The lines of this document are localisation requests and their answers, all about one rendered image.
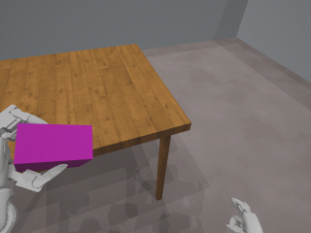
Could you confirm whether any table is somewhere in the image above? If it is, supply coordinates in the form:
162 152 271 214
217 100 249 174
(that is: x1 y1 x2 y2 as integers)
0 44 191 201

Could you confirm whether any robot left hand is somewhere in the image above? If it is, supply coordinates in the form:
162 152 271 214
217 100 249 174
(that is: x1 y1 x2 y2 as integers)
0 104 68 193

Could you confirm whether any robot right hand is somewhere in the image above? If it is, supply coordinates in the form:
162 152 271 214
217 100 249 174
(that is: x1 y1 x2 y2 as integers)
226 198 263 233

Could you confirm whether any sponge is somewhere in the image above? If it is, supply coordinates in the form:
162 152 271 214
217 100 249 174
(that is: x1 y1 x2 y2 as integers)
14 123 93 172

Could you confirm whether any left robot forearm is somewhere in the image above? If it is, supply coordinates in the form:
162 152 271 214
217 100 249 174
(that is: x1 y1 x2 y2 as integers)
0 188 18 233

